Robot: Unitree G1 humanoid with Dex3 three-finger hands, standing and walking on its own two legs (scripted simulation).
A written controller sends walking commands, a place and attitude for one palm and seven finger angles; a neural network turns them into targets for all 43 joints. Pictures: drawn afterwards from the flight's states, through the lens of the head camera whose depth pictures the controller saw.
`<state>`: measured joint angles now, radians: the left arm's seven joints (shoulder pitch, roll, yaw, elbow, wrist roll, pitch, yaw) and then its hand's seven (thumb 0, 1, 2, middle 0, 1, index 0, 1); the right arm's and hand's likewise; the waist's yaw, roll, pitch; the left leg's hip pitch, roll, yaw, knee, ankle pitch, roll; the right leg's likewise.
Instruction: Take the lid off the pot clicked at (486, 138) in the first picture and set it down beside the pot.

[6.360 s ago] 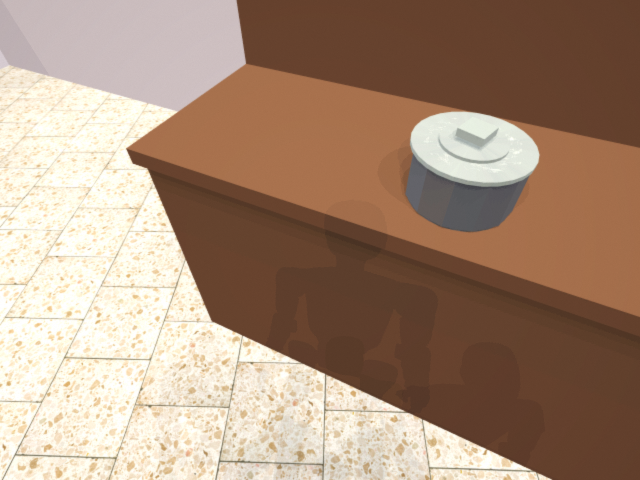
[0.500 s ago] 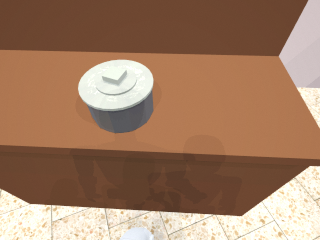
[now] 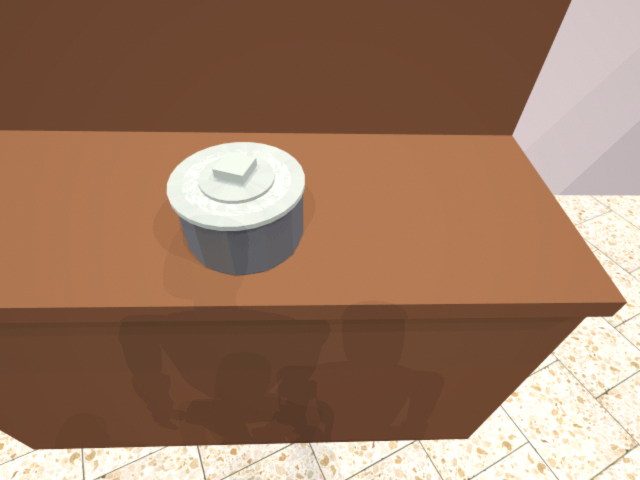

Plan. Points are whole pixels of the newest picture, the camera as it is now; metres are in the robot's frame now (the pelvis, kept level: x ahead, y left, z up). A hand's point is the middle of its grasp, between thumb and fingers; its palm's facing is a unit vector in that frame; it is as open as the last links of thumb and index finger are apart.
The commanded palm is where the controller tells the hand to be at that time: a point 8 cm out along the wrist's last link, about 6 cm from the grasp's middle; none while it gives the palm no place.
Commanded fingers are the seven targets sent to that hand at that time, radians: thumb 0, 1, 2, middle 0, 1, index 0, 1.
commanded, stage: come to a stop and stand still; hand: left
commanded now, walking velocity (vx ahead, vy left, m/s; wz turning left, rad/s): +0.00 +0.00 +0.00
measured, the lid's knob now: (235, 167) +0.51 +0.15 +0.13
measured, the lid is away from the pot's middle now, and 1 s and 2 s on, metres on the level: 0.00 0.00 0.00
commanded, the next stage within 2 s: look again from close up in 0.24 s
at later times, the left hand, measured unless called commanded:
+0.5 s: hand out of the picture -0.03 +0.15 -0.18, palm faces +0.07 -0.99 -0.14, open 7.4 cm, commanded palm none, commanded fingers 0.00 0.90 0.90 -0.20 -0.30 -0.20 -0.30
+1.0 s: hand out of the picture -0.04 +0.18 -0.18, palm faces +0.06 -0.98 -0.17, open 7.4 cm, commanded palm none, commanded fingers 0.00 0.90 0.90 -0.20 -0.30 -0.20 -0.30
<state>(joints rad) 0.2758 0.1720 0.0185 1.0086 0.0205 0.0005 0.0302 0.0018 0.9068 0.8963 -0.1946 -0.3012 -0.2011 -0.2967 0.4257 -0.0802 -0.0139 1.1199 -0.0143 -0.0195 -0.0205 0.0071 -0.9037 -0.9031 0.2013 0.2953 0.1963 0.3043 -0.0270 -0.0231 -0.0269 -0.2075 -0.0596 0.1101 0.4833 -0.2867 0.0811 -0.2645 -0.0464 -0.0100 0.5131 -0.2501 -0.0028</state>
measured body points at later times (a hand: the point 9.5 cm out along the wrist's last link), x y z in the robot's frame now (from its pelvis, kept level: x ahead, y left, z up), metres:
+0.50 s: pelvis +0.00 +0.00 +0.00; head -0.01 +0.01 +0.45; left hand -0.03 +0.20 -0.17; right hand +0.05 -0.23 -0.15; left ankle -0.02 +0.07 -0.73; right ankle +0.01 -0.13 -0.73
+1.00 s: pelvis -0.01 +0.02 +0.00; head -0.02 +0.03 +0.45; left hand -0.04 +0.23 -0.16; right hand -0.03 -0.19 -0.15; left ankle -0.02 +0.07 -0.73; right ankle +0.01 -0.13 -0.73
